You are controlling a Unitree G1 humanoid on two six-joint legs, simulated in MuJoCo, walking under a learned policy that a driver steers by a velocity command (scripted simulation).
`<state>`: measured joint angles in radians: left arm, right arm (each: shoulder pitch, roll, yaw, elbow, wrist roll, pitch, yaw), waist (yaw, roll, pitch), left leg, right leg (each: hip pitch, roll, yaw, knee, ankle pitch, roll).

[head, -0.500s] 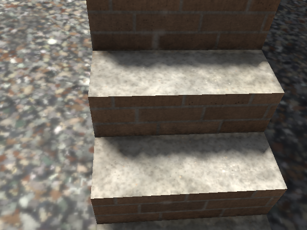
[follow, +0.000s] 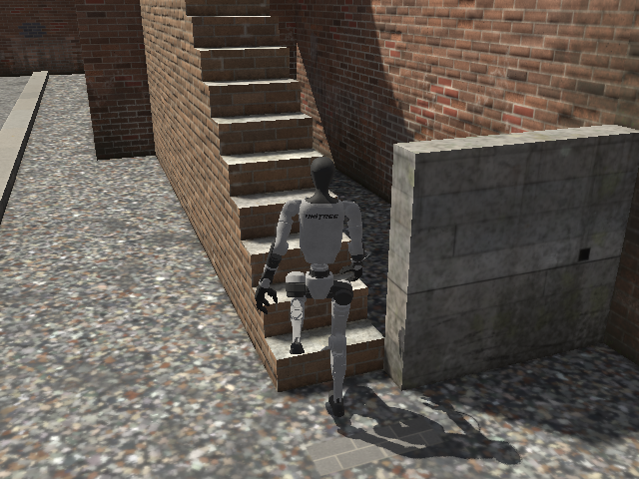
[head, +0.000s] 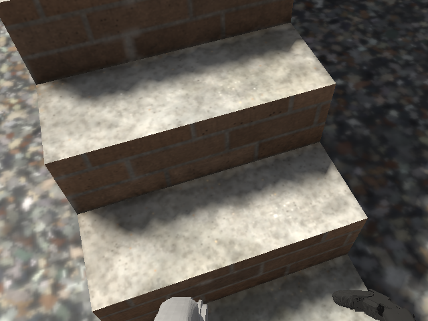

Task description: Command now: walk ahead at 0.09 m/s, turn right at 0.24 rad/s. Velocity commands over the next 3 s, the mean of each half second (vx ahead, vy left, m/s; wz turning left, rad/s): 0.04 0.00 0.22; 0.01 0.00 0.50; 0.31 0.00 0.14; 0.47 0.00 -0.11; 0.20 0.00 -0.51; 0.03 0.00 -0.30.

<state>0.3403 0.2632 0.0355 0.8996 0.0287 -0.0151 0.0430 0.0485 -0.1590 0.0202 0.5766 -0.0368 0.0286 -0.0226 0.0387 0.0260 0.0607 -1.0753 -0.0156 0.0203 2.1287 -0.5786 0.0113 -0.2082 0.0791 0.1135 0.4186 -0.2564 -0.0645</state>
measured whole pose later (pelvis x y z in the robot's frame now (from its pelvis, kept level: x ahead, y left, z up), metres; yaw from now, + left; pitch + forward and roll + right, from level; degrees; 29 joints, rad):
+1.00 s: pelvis +0.09 -0.02 +0.13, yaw +26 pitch +3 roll -1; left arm 0.28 0.31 0.00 0.54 0.01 0.12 0.07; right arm 0.01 -0.22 0.00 0.36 0.04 0.04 -0.15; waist 0.03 0.04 0.01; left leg -0.69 -0.08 -0.37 0.96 -0.33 -0.16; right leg -0.48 0.04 0.10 1.27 -0.34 0.10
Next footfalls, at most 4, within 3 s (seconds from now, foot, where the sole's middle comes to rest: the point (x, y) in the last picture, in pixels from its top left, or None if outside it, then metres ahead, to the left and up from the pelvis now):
0.24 left None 0.16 0.22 -0.58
1.10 right None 0.08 -0.25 -0.78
1.70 left None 0.25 0.18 -0.58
2.36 right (226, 225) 0.53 0.04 -0.37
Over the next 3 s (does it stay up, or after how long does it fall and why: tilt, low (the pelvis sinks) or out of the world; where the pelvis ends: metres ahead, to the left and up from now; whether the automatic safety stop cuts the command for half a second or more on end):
stays up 0.47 0.17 0.39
